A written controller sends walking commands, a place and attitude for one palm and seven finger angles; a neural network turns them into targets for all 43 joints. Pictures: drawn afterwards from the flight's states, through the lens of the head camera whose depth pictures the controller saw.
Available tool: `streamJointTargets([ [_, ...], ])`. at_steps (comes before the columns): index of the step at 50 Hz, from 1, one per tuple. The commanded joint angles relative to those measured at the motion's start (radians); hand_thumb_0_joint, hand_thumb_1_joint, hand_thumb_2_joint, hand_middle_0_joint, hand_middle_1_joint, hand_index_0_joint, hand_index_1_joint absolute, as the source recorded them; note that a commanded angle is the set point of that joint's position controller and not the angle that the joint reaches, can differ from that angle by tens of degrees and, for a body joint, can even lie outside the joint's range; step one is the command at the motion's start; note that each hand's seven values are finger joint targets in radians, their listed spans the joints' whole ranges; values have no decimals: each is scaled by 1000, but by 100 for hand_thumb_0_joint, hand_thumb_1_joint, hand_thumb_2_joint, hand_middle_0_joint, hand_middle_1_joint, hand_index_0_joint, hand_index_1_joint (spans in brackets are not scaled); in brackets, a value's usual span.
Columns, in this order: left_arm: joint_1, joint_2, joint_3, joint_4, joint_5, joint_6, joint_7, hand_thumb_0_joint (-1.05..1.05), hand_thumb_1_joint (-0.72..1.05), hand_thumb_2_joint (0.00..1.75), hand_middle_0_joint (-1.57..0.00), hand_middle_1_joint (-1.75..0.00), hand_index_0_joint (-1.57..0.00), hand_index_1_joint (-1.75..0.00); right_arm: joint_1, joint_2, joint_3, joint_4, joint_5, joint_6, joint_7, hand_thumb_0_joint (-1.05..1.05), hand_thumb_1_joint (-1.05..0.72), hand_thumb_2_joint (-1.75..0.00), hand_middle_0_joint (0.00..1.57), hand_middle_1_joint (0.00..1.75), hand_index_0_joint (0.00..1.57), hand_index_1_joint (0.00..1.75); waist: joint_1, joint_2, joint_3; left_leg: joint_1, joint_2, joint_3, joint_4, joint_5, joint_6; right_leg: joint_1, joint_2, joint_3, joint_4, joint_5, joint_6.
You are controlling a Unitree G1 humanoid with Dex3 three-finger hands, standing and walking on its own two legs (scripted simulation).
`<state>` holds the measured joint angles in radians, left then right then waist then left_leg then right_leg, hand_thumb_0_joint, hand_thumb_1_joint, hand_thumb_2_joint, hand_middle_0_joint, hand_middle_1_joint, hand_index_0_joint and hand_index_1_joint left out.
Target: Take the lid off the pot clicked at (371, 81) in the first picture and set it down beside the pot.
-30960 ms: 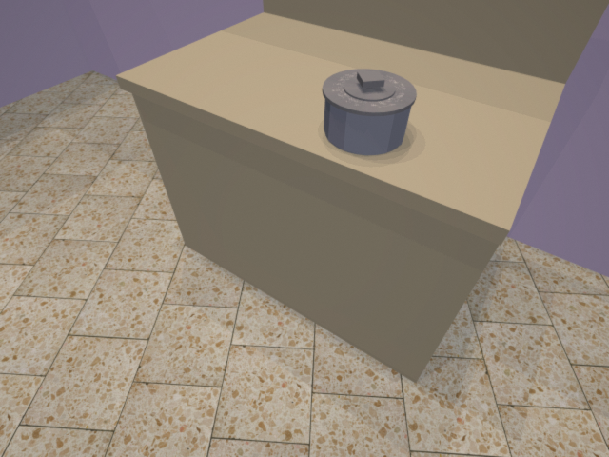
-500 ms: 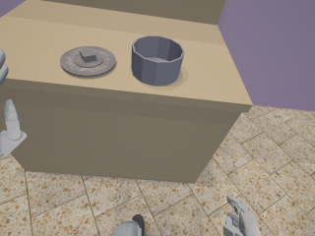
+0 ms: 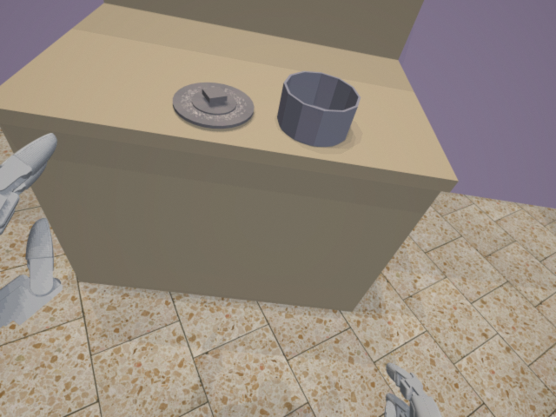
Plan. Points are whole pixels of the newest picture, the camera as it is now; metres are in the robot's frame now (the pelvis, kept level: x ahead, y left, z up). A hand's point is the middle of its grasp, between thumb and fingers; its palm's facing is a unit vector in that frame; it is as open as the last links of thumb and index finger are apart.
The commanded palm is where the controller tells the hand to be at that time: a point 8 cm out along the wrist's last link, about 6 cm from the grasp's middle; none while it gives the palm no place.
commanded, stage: stop stepping back and stand still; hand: left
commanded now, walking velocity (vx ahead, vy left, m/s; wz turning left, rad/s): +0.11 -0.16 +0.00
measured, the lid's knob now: (214, 94) +0.80 +0.20 +0.03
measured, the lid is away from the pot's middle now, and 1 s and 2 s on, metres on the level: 0.26 0.26 0.26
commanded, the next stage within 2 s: none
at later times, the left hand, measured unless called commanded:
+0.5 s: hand out of the picture +0.09 +0.22 -0.17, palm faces -0.19 -0.98 -0.04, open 7.4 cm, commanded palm none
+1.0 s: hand out of the picture +0.04 +0.20 -0.20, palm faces +0.07 -0.97 -0.22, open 7.2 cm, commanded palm none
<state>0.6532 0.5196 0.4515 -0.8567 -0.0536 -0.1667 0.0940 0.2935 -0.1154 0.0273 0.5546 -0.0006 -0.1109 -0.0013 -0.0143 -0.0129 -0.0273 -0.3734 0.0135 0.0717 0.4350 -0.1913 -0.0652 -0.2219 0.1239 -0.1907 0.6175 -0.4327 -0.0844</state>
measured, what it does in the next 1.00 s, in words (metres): steps on the spot: right foot, then left foot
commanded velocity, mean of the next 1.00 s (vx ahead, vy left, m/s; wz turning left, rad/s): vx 0.02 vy -0.10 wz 0.00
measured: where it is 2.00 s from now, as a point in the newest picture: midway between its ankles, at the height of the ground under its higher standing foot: outside the picture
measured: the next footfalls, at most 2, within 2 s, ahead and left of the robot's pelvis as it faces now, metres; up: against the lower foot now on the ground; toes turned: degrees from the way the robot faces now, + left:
right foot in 0.04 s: -0.03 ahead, -0.11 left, +0.00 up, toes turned -8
left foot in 0.18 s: +0.06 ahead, +0.16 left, +0.00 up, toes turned -1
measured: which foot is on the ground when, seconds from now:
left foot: down 0.00-0.00, up 0.02-0.16, down 0.18-1.00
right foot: up 0.00-0.02, down 0.04-0.16, up 0.18-0.70, down 0.72-1.00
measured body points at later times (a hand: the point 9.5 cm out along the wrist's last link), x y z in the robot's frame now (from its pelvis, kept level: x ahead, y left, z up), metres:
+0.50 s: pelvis -0.05 +0.08 -0.01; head -0.03 +0.13 +0.44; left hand +0.10 +0.27 -0.16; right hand -0.04 -0.18 -0.12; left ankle +0.02 +0.16 -0.75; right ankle -0.03 -0.10 -0.60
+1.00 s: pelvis +0.04 +0.03 -0.02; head +0.09 +0.02 +0.42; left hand +0.03 +0.25 -0.18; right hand +0.05 -0.19 -0.19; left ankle +0.01 +0.13 -0.75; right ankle -0.09 -0.07 -0.75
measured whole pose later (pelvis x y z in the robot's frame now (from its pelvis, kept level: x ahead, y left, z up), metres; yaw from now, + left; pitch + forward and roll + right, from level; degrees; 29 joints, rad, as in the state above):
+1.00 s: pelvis +0.04 +0.03 -0.02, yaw +4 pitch +3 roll +0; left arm 0.27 0.13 0.02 1.06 0.01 0.01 0.06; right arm 0.30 -0.13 -0.04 1.01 -0.02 0.02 -0.05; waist -0.03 0.01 0.06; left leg -0.31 0.00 0.05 0.62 -0.34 0.02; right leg -0.09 0.05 -0.01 0.52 -0.44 -0.05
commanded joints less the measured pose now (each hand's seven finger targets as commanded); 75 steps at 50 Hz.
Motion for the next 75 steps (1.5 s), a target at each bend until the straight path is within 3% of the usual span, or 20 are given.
streamJointTargets([
  [1,-275,188,175,-146,-9,-64,25,0,90,90,-20,-30,-20,-30,-115,-204,-107,-99,44,-26,-43,0,-90,-90,20,30,20,30,2,-289,-70,-164,-43,-113,1253,-461,59,-93,-442,329,-250,347,-230],
  [3,-423,252,257,-11,-24,-54,47,0,90,90,-20,-30,-20,-30,-127,-151,-54,-124,-22,-13,-20,0,-90,-90,20,30,20,30,-31,-88,-14,-321,98,-192,1115,-365,89,-72,-505,486,-249,138,52],
  [4,-514,185,180,31,-15,-56,34,0,90,90,-20,-30,-20,-30,-165,-187,-95,-106,10,6,-29,0,-90,-90,20,30,20,30,-15,-233,55,-301,117,-162,903,-257,78,-112,-464,537,-322,-106,-155],
  [7,-584,82,66,74,-7,-63,27,0,90,90,-20,-30,-20,-30,-234,-195,-77,-88,23,-4,-52,0,-90,-90,20,30,20,30,-64,199,148,203,71,-48,185,-313,88,-407,-299,216,25,-224,-72],
  [9,-634,76,42,-103,-30,-123,21,0,90,90,-20,-30,-20,-30,-214,-207,-69,-96,6,-68,-26,0,-90,-90,20,30,20,30,-53,615,136,199,366,-754,-232,-396,181,-552,-21,194,622,-236,57],
  [10,-555,119,104,-86,-20,-146,6,0,90,90,-20,-30,-20,-30,-201,-205,-104,-91,10,-74,-11,0,-90,-90,20,30,20,30,5,231,41,53,339,-583,-222,-248,222,-351,-55,279,746,-86,60],
  [11,-535,137,104,-144,-38,-123,-4,0,90,90,-20,-30,-20,-30,-176,-184,-103,-106,16,-76,13,0,-90,-90,20,30,20,30,-22,227,54,99,349,-779,-244,-339,190,-493,-41,252,810,-93,84],
  [12,-386,-282,-365,769,77,27,-75,0,90,90,-20,-30,-20,-30,-54,-252,-115,82,43,-78,19,0,-90,-90,20,30,20,30,-165,288,134,121,268,-725,-33,219,110,-672,-105,335,848,33,107],
  [15,-450,-239,-332,931,115,204,-114,0,90,90,-20,-30,-20,-30,66,-289,-116,72,-7,72,-35,0,-90,-90,20,30,20,30,-87,3,-21,155,259,-534,-34,-22,173,-644,-94,336,910,78,118],
  [29,-398,-216,-398,1614,81,239,-139,0,90,90,-20,-30,-20,-30,130,-290,-136,277,-50,105,-51,0,-90,-90,20,30,20,30,-43,384,-76,21,153,-319,-297,-519,134,-195,-96,112,220,-11,97],
  [33,-267,-231,-412,1733,58,226,-115,0,90,90,-20,-30,-20,-30,170,-251,-138,338,-43,131,-47,0,-90,-90,20,30,20,30,-8,154,-8,-20,98,-281,-197,-376,96,145,-70,171,-276,25,47],
  [35,-286,-150,-408,1767,80,208,-77,0,90,90,-20,-30,-20,-30,225,-140,-121,363,-20,138,-33,0,-90,-90,20,30,20,30,-31,-201,93,-186,-89,-62,273,-295,60,107,-335,519,-491,-171,-62],
  [37,-490,-168,-415,1733,71,193,-56,0,90,90,-20,-30,-20,-30,308,-133,-118,384,-26,150,-23,0,-90,-90,20,30,20,30,-129,-122,42,-140,-70,-65,669,-242,73,-49,-355,462,-463,-27,-82],
  [43,-379,-237,-399,1840,75,152,-47,0,90,90,-20,-30,-20,-30,111,-107,-92,374,-16,119,-20,0,-90,-90,20,30,20,30,-30,-57,153,-154,23,-43,319,-277,81,161,-335,362,-322,556,-119],
  [50,-318,-270,-407,1864,47,164,-27,0,90,90,-20,-30,-20,-30,151,-134,-103,456,-3,116,-65,0,-90,-90,20,30,20,30,-38,141,-41,398,163,-141,184,919,186,-24,-185,206,-17,668,89],
  [61,-390,-152,-369,1808,74,164,-22,0,90,90,-20,-30,-20,-30,-42,-139,-133,353,-13,158,-42,0,-90,-90,20,30,20,30,-31,-143,54,-23,-51,27,210,-188,80,274,-343,250,-36,1559,82],
  [63,-443,-152,-368,1775,52,158,-28,0,90,90,-20,-30,-20,-30,57,-166,-139,383,-16,155,-40,0,-90,-90,20,30,20,30,-94,-17,24,301,52,-16,47,334,128,14,-261,192,121,1275,141],
  [66,-576,-215,-368,1673,42,154,-37,0,90,90,-20,-30,-20,-30,185,-221,-142,393,-35,130,-42,0,-90,-90,20,30,20,30,-146,162,72,497,342,-181,36,1120,278,-419,-75,351,623,-295,74],
  [72,-345,-215,-372,1733,73,171,-74,0,90,90,-20,-30,-20,-30,-74,-241,-134,339,-18,129,-56,0,-90,-90,20,30,20,30,64,165,-100,353,209,-67,233,887,112,-54,-101,165,-30,151,78],
  [75,-266,-33,-341,1766,78,152,-44,0,90,90,-20,-30,-20,-30,-57,-207,-150,317,17,136,-36,0,-90,-90,20,30,20,30,107,-264,-161,-81,-94,-125,877,-515,39,279,-548,619,-96,1493,-159],
])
